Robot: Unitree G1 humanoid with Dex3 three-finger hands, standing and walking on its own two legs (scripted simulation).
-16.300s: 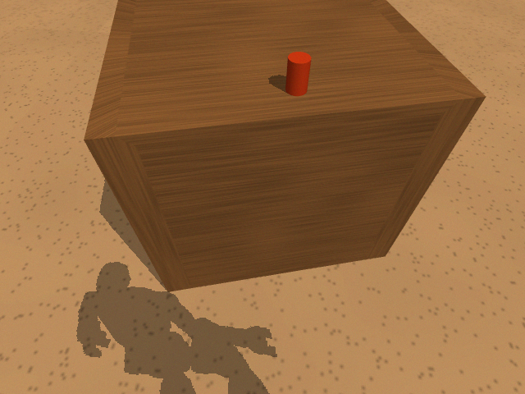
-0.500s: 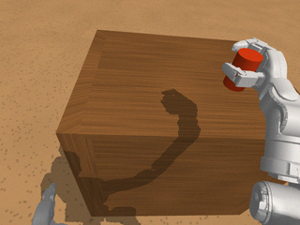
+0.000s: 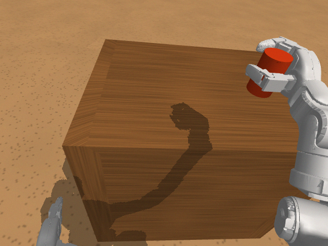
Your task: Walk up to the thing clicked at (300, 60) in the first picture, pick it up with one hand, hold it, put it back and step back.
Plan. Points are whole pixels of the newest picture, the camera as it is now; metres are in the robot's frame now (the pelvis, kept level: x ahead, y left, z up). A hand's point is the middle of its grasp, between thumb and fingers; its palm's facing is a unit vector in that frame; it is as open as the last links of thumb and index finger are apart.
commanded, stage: hold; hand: right
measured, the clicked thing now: (267, 73) +0.35 -0.18 +0.29
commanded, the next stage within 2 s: none
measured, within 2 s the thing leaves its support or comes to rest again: neither
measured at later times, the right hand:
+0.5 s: hand (269, 62) +0.35 -0.17 +0.32, palm faces +0.10 +0.99 -0.02, open 7.6 cm
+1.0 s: hand (269, 62) +0.34 -0.17 +0.32, palm faces +0.09 +1.00 -0.03, open 7.6 cm
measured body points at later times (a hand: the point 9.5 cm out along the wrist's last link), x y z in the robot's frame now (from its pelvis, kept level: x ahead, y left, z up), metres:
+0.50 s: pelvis +0.01 +0.00 +0.00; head -0.04 +0.04 +0.45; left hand +0.18 +0.25 -0.08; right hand +0.34 -0.22 +0.32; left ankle +0.03 +0.12 -0.74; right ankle +0.00 -0.13 -0.74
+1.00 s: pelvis +0.01 +0.00 +0.00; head -0.04 +0.04 +0.44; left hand +0.19 +0.25 -0.08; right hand +0.33 -0.22 +0.32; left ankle +0.03 +0.12 -0.74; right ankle +0.00 -0.13 -0.74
